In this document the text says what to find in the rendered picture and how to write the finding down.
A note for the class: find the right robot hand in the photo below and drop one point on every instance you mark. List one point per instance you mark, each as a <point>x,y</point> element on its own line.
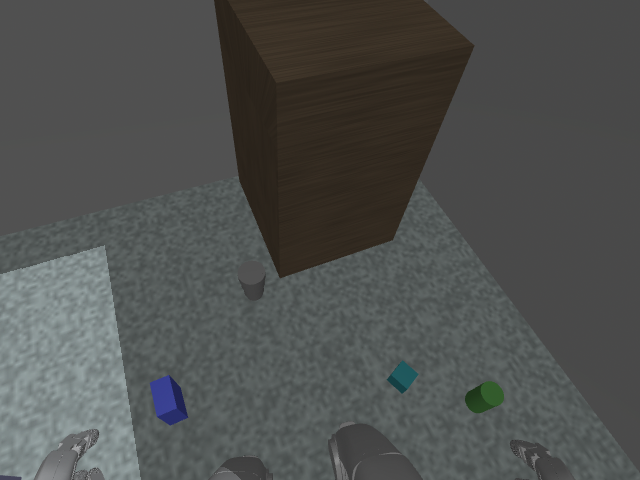
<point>539,459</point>

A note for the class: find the left robot hand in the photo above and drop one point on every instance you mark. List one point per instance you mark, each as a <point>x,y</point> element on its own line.
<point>61,464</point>

